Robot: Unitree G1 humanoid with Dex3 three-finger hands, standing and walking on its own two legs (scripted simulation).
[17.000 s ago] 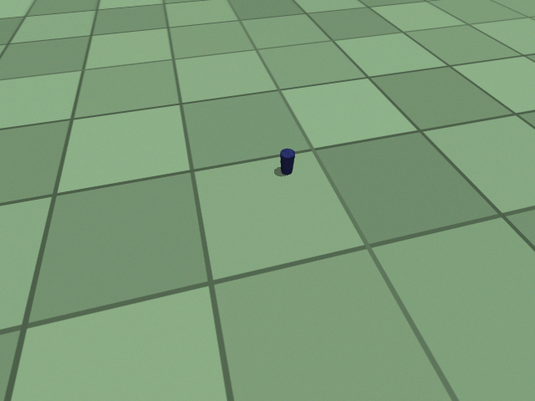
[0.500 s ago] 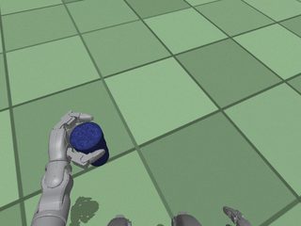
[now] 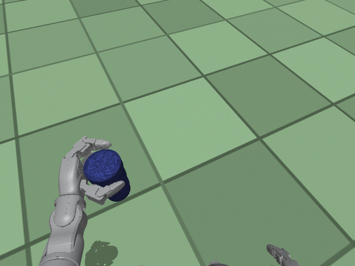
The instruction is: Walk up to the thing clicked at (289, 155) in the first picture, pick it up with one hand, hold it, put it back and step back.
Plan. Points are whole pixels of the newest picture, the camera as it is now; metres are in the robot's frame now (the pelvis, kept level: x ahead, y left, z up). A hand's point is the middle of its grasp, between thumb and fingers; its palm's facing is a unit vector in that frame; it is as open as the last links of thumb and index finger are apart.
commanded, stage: hold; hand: left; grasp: from the side
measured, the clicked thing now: (111, 178) +0.33 +0.16 -0.01
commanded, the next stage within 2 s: none
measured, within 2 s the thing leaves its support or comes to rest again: neither
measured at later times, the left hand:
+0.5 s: hand (100, 168) +0.33 +0.17 +0.05, palm faces +0.11 -0.99 -0.03, open 11.0 cm
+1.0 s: hand (98, 172) +0.32 +0.17 +0.06, palm faces +0.11 -0.99 -0.03, open 11.0 cm
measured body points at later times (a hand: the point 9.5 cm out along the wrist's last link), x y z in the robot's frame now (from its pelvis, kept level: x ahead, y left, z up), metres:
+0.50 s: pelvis +0.00 +0.00 +0.01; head +0.05 +0.00 +0.46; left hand +0.32 +0.22 +0.05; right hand +0.13 -0.25 -0.10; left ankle -0.01 +0.13 -0.69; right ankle +0.01 -0.12 -0.69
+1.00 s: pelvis -0.01 +0.00 +0.02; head +0.03 +0.00 +0.46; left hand +0.31 +0.22 +0.06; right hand +0.12 -0.24 -0.10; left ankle -0.01 +0.13 -0.69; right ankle +0.01 -0.12 -0.69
